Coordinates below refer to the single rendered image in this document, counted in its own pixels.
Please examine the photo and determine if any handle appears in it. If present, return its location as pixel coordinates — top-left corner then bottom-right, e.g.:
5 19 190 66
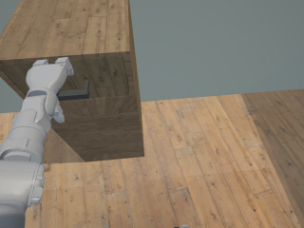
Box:
56 80 90 101

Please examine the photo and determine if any left robot forearm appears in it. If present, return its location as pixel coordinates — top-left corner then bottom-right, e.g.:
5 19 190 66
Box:
0 87 57 164

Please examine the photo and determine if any left robot hand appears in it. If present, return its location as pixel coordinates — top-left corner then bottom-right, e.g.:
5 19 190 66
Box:
26 57 74 124

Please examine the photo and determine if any cabinet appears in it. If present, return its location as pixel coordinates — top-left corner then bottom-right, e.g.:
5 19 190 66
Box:
0 0 144 162

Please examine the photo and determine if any left robot upper arm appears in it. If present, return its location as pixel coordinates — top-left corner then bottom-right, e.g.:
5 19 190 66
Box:
0 160 46 228

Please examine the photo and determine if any drawer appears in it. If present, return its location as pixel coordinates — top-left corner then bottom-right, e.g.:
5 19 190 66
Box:
0 55 129 99

